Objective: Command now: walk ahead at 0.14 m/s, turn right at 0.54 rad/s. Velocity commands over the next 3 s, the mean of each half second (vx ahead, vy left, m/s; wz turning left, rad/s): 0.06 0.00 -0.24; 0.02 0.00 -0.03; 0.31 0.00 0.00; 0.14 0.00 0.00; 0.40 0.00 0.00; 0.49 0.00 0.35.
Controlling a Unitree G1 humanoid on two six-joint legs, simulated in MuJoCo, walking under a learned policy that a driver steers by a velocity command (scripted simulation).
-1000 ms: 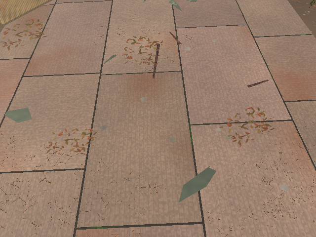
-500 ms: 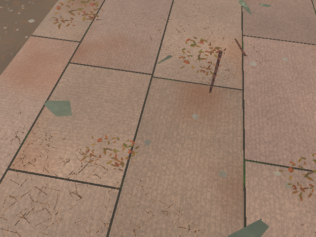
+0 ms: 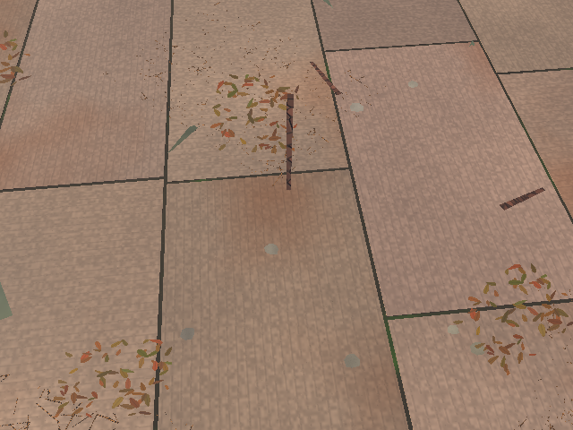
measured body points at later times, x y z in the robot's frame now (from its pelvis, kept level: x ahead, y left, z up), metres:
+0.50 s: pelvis +0.08 +0.07 +0.01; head +0.11 +0.10 +0.46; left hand +0.20 +0.32 -0.14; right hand +0.15 -0.19 -0.10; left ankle +0.11 +0.16 -0.74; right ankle +0.03 -0.05 -0.70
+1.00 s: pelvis +0.07 +0.06 +0.01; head +0.07 +0.06 +0.46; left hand +0.11 +0.30 -0.15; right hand +0.07 -0.20 -0.14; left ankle +0.10 +0.16 -0.73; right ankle +0.03 -0.06 -0.73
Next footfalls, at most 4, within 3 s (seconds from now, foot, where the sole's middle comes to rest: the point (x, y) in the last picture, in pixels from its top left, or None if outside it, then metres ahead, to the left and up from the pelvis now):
0.34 left None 0.15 0.16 -0.77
0.64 right None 0.07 -0.06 -0.77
1.62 right None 0.42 -0.02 -0.77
2.08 left None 0.37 0.15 -0.77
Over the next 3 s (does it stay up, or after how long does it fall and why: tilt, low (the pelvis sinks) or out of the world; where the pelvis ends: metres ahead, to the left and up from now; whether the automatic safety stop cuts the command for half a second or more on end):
stays up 0.77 -0.03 -0.01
